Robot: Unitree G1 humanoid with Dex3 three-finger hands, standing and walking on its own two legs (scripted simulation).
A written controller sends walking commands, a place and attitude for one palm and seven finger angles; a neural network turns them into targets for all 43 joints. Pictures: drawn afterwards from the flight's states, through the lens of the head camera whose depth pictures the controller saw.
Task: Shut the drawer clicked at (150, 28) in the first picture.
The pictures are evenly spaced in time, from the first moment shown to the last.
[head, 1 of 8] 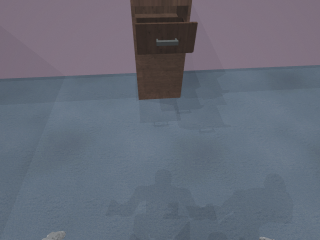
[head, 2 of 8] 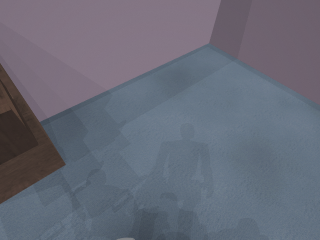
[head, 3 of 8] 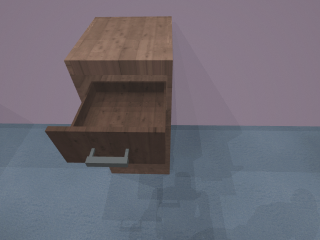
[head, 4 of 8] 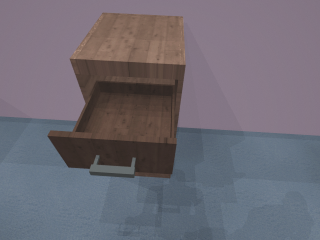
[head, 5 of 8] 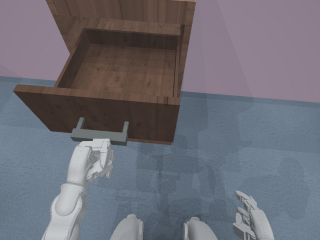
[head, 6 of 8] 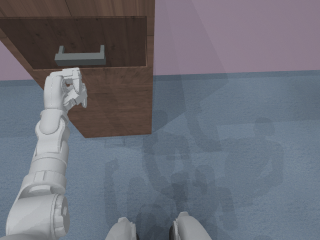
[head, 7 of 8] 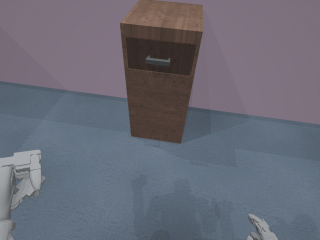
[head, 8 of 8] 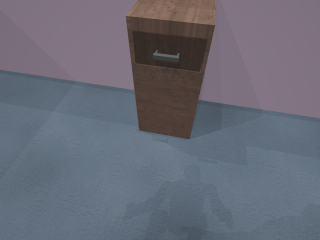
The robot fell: no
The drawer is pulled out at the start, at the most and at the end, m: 0.29 0.29 0.00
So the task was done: yes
